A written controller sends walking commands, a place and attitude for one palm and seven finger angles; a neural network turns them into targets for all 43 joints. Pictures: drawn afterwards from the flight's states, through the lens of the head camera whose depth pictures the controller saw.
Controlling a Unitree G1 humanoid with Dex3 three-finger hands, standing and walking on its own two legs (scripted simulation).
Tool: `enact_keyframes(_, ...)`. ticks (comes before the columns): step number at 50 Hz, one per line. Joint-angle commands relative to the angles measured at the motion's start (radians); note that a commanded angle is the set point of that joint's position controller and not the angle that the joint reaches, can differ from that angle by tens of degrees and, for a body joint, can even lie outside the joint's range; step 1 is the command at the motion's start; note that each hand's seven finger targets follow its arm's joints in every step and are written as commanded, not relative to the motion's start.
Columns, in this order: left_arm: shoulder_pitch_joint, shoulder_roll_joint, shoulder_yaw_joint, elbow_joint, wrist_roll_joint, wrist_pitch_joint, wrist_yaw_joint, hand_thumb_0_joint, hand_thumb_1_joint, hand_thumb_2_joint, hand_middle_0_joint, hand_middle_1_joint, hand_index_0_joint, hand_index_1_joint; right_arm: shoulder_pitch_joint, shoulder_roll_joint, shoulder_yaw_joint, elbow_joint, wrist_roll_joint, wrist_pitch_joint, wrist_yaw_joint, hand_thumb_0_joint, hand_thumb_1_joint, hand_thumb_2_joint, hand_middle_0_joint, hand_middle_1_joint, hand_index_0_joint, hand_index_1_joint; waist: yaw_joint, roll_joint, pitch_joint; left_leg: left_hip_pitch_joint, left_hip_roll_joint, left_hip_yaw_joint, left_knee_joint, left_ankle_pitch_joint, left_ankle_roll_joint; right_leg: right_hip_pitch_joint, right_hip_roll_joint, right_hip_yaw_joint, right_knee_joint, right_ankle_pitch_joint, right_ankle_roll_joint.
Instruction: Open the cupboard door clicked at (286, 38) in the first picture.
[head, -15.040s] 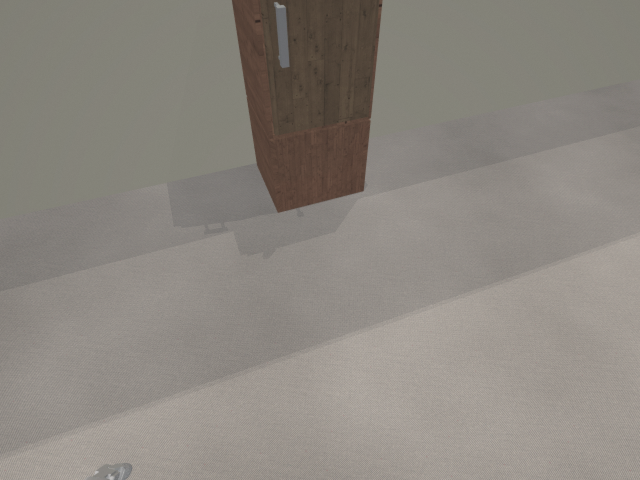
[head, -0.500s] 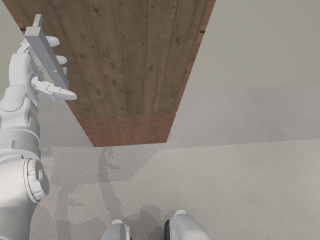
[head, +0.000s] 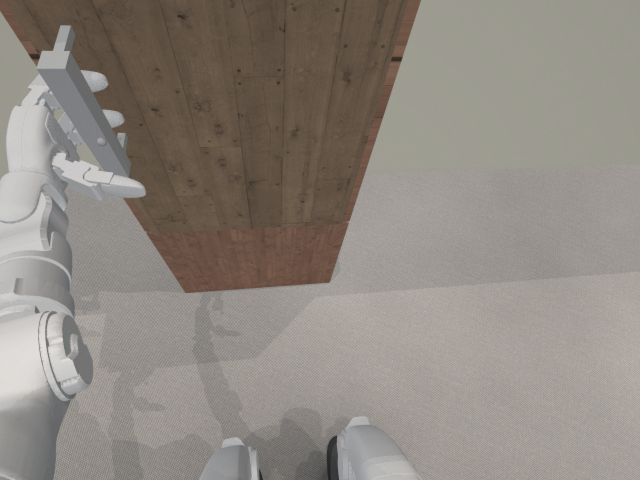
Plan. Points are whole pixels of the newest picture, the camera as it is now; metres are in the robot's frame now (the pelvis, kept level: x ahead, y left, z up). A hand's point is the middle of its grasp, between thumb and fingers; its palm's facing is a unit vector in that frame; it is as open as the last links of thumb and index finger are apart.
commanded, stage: close the thumb around the handle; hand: left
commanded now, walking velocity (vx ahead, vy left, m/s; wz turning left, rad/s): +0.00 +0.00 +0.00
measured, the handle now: (95, 110) +0.55 +0.23 +0.08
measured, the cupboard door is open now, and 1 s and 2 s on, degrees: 0 1 41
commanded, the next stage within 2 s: pull the door open along its arc in 0.70 s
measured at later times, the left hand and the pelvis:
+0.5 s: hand (103, 139) +0.51 +0.21 +0.08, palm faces +0.01 -1.00 -0.01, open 7.5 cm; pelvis +0.00 +0.01 +0.00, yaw +0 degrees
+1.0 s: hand (112, 148) +0.49 +0.20 +0.08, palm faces +0.02 -1.00 -0.01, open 5.9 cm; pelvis +0.00 +0.00 +0.00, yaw -1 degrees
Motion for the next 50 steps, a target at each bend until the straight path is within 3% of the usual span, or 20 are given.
enact_keyframes(1,-0.406,0.280,0.036,-0.215,-0.019,-0.072,-0.012,0.000,-0.444,0.324,-0.304,-1.206,-0.304,-1.206,0.162,-0.173,-0.064,-0.050,-0.005,-0.019,-0.018,0.000,-0.900,-0.900,0.200,0.300,0.200,0.300,0.010,0.131,-0.484,0.248,-0.037,-0.047,-0.104,0.415,0.012,0.291,0.040,0.037,-0.068,0.344,-0.016)
enact_keyframes(4,-0.434,0.251,0.012,-0.219,-0.023,-0.063,-0.016,0.000,-0.276,0.396,-0.316,-1.224,-0.316,-1.224,0.164,-0.174,-0.066,-0.046,-0.005,-0.018,-0.017,0.000,-0.900,-0.900,0.200,0.300,0.200,0.300,-0.005,0.139,-0.477,0.262,-0.034,-0.048,-0.102,0.410,0.013,0.263,0.042,0.034,-0.073,0.329,-0.014)
enact_keyframes(6,-0.437,0.278,0.024,-0.194,-0.020,-0.053,-0.015,0.000,-0.164,0.444,-0.324,-1.236,-0.324,-1.236,0.164,-0.179,-0.062,-0.044,-0.004,-0.017,-0.020,0.000,-0.900,-0.900,0.200,0.300,0.200,0.300,-0.005,0.115,-0.445,0.228,-0.035,-0.054,-0.109,0.373,0.012,0.264,0.041,0.032,-0.074,0.302,-0.014)
enact_keyframes(9,-0.438,0.286,0.037,-0.235,-0.022,-0.062,-0.012,0.000,0.004,0.516,-0.336,-1.254,-0.336,-1.254,0.167,-0.179,-0.065,-0.049,-0.007,-0.019,-0.019,0.000,-0.900,-0.900,0.200,0.300,0.200,0.300,0.005,0.151,-0.500,0.271,-0.035,-0.054,-0.105,0.418,0.009,0.267,0.042,0.032,-0.068,0.325,-0.016)
enact_keyframes(13,-0.451,0.234,-0.001,-0.205,-0.023,-0.060,-0.009,0.000,0.228,0.612,-0.352,-1.278,-0.352,-1.278,0.171,-0.176,-0.064,-0.040,-0.009,-0.019,-0.016,0.000,-0.900,-0.900,0.200,0.300,0.200,0.300,-0.015,0.144,-0.439,0.283,-0.029,-0.063,-0.105,0.419,0.008,0.208,0.046,0.019,-0.071,0.296,-0.019)
enact_keyframes(14,-0.453,0.272,0.029,-0.213,-0.021,-0.061,-0.005,0.000,0.284,0.636,-0.356,-1.284,-0.356,-1.284,0.174,-0.182,-0.066,-0.038,-0.009,-0.017,-0.017,0.000,-0.900,-0.900,0.200,0.300,0.200,0.300,-0.006,0.134,-0.458,0.279,-0.028,-0.067,-0.106,0.422,0.006,0.221,0.044,0.020,-0.067,0.299,-0.016)
enact_keyframes(16,-0.428,0.273,0.037,-0.231,-0.021,-0.062,-0.003,0.000,0.396,0.684,-0.364,-1.296,-0.364,-1.296,0.175,-0.179,-0.067,-0.045,-0.011,-0.018,-0.015,0.000,-0.900,-0.900,0.200,0.300,0.200,0.300,0.007,0.138,-0.501,0.295,-0.029,-0.066,-0.103,0.457,0.005,0.246,0.044,0.021,-0.061,0.327,-0.017)
enact_keyframes(19,-0.416,0.223,0.006,-0.252,-0.022,-0.067,0.002,0.000,0.564,0.756,-0.376,-1.314,-0.376,-1.314,0.174,-0.173,-0.070,-0.045,-0.010,-0.015,-0.008,0.000,-0.900,-0.900,0.200,0.300,0.200,0.300,0.007,0.179,-0.500,0.353,-0.021,-0.070,-0.098,0.526,-0.004,0.198,0.047,0.011,-0.059,0.334,-0.018)
enact_keyframes(20,-0.416,0.210,0.001,-0.238,-0.026,-0.062,0.003,0.000,0.620,0.780,-0.380,-1.320,-0.380,-1.320,0.174,-0.172,-0.069,-0.043,-0.011,-0.014,-0.007,0.000,-0.900,-0.900,0.200,0.300,0.200,0.300,0.002,0.157,-0.481,0.332,-0.024,-0.066,-0.098,0.501,-0.002,0.207,0.048,0.014,-0.063,0.331,-0.016)
enact_keyframes(22,-0.390,0.242,0.028,-0.226,-0.023,-0.058,0.010,0.000,0.732,0.828,-0.388,-1.332,-0.388,-1.332,0.174,-0.176,-0.070,-0.049,-0.009,-0.011,-0.008,0.000,-0.900,-0.900,0.200,0.300,0.200,0.300,0.009,0.106,-0.468,0.294,-0.026,-0.065,-0.109,0.471,0.002,0.243,0.048,0.014,-0.066,0.331,-0.016)
enact_keyframes(25,-0.387,0.246,0.038,-0.253,-0.020,-0.066,0.019,0.000,0.900,0.900,-0.400,-1.350,-0.400,-1.350,0.171,-0.171,-0.070,-0.054,-0.012,-0.011,-0.005,0.000,-0.900,-0.900,0.200,0.300,0.200,0.300,0.022,0.147,-0.495,0.309,-0.029,-0.060,-0.106,0.488,-0.001,0.250,0.046,0.016,-0.061,0.343,-0.017)
enact_keyframes(27,-0.383,0.245,0.032,-0.229,-0.017,-0.064,0.020,0.000,0.900,0.900,-0.400,-1.350,-0.400,-1.350,0.165,-0.170,-0.066,-0.055,-0.010,-0.009,-0.007,0.000,-0.900,-0.900,0.200,0.300,0.200,0.300,0.014,0.113,-0.446,0.268,-0.029,-0.054,-0.112,0.453,0.005,0.261,0.046,0.019,-0.067,0.338,-0.015)
enact_keyframes(30,-0.392,0.273,0.062,-0.245,-0.022,-0.070,0.021,0.000,0.900,0.900,-0.400,-1.350,-0.400,-1.350,0.163,-0.170,-0.067,-0.058,-0.010,-0.008,-0.012,0.000,-0.900,-0.900,0.200,0.300,0.200,0.300,0.024,0.125,-0.472,0.275,-0.031,-0.057,-0.111,0.468,0.003,0.275,0.045,0.021,-0.061,0.351,-0.017)
enact_keyframes(33,-0.382,0.301,0.081,-0.211,-0.018,-0.064,0.032,0.000,0.900,0.900,-0.400,-1.350,-0.400,-1.350,0.159,-0.170,-0.062,-0.064,-0.009,-0.009,-0.015,0.000,-0.900,-0.900,0.200,0.300,0.200,0.300,0.020,0.089,-0.432,0.215,-0.036,-0.049,-0.113,0.410,0.011,0.294,0.043,0.028,-0.066,0.334,-0.015)
enact_keyframes(37,-0.382,0.290,0.062,-0.232,-0.006,-0.071,0.032,0.000,0.900,0.900,-0.400,-1.350,-0.400,-1.350,0.151,-0.167,-0.063,-0.071,-0.007,-0.012,-0.015,0.000,-0.900,-0.900,0.200,0.300,0.200,0.300,0.022,0.111,-0.456,0.227,-0.037,-0.044,-0.112,0.402,0.009,0.294,0.041,0.032,-0.064,0.331,-0.013)
enact_keyframes(40,-0.366,0.326,0.091,-0.215,-0.011,-0.072,0.025,0.000,0.900,0.900,-0.400,-1.350,-0.400,-1.350,0.149,-0.171,-0.061,-0.076,-0.006,-0.014,-0.018,0.000,-0.900,-0.900,0.200,0.300,0.200,0.300,0.029,0.100,-0.466,0.200,-0.040,-0.037,-0.108,0.389,0.012,0.324,0.040,0.040,-0.065,0.343,-0.012)
enact_keyframes(41,-0.418,0.250,0.024,-0.229,-0.017,-0.071,0.020,0.000,0.900,0.900,-0.400,-1.350,-0.400,-1.350,0.145,-0.164,-0.057,-0.072,-0.005,-0.017,-0.016,0.000,-0.900,-0.900,0.200,0.300,0.200,0.300,0.002,0.105,-0.460,0.205,-0.040,-0.038,-0.110,0.374,0.013,0.308,0.040,0.040,-0.069,0.334,-0.010)
enact_keyframes(43,-0.348,0.181,0.006,-0.243,-0.034,-0.075,0.018,0.000,0.900,0.900,-0.400,-1.350,-0.400,-1.350,0.147,-0.162,-0.066,-0.080,-0.008,-0.023,-0.009,0.000,-0.900,-0.900,0.200,0.300,0.200,0.300,0.023,0.119,-0.485,0.256,-0.038,-0.043,-0.112,0.406,0.008,0.291,0.044,0.028,-0.066,0.329,-0.019)
enact_keyframes(45,-0.290,0.194,0.019,-0.259,-0.040,-0.073,0.021,0.000,0.900,0.900,-0.400,-1.350,-0.400,-1.350,0.142,-0.167,-0.070,-0.080,-0.005,-0.021,-0.007,0.000,-0.900,-0.900,0.200,0.300,0.200,0.300,0.036,0.093,-0.486,0.253,-0.037,-0.038,-0.117,0.401,0.006,0.304,0.044,0.028,-0.070,0.331,-0.016)
enact_keyframes(50,-0.120,0.163,0.014,-0.396,-0.058,-0.062,0.020,0.000,0.900,0.900,-0.400,-1.350,-0.400,-1.350,0.120,-0.158,-0.079,-0.110,0.005,-0.017,0.003,0.000,-0.900,-0.900,0.200,0.300,0.200,0.300,0.082,0.119,-0.520,0.299,-0.035,-0.025,-0.138,0.497,0.005,0.369,0.044,0.027,-0.074,0.407,-0.019)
